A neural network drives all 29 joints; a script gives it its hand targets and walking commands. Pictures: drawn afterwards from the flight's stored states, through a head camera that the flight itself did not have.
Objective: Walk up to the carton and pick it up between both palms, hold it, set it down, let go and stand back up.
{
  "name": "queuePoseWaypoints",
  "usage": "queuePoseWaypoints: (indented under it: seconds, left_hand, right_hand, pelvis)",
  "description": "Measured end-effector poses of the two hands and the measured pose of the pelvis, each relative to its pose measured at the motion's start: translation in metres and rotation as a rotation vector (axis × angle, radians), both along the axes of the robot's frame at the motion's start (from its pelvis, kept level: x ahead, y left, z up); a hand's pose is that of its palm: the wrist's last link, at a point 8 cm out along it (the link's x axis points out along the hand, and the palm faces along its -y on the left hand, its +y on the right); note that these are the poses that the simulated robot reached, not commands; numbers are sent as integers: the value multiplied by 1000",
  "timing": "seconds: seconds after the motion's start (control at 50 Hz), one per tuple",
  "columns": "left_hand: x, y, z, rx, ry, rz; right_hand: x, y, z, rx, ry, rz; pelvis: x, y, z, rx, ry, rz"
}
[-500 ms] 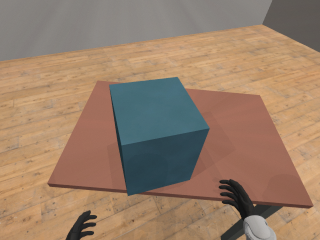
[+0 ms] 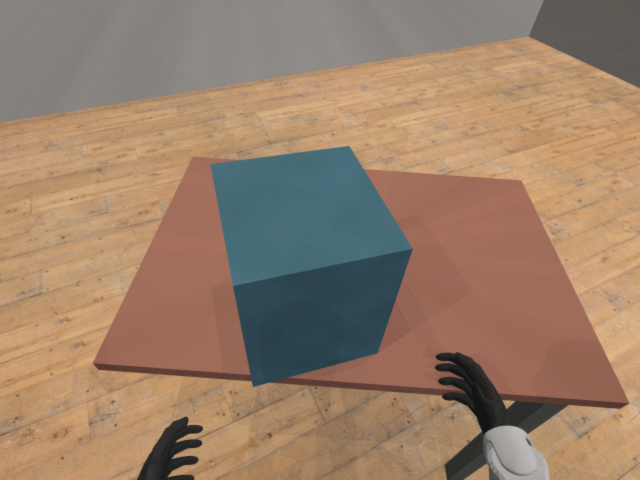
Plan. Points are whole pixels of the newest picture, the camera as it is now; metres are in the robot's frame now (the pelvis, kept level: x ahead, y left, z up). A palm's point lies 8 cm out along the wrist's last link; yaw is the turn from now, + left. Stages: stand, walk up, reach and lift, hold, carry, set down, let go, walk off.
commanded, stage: stand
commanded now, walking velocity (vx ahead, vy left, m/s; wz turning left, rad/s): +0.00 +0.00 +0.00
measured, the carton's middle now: (300, 266) +0.41 +0.03 +0.03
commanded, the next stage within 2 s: none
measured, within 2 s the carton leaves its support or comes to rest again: neither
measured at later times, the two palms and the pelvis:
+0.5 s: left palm out of the picture +0.11 +0.25 -0.12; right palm (485, 419) +0.21 -0.20 -0.02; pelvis +0.00 +0.02 -0.01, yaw -1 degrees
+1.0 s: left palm out of the picture +0.14 +0.23 -0.12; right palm (487, 419) +0.21 -0.21 -0.02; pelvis +0.00 +0.01 -0.01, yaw -1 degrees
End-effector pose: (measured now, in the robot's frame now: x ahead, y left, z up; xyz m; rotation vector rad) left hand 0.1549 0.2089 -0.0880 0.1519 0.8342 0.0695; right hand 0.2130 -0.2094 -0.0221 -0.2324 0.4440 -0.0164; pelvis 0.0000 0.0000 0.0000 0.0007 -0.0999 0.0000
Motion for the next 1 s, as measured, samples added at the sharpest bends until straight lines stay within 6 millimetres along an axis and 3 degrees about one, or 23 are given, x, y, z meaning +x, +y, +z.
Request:
queuePoseWaypoints:
  seconds: [0.16,0.46,1.0]
  left_hand:
    - [-21,21,-19,-11,51,-14]
    - [-42,36,-35,-9,121,9]
    - [-17,19,-36,-28,123,-17]
  right_hand:
    - [-1,1,0,-3,0,-7]
    - [-4,5,-1,-15,-21,-71]
    - [-5,4,-2,11,-32,-71]
  pelvis:
    - [-6,5,-7,-20,92,-6]
    - [-4,17,-12,-18,128,-9]
    - [5,12,-13,-11,130,-14]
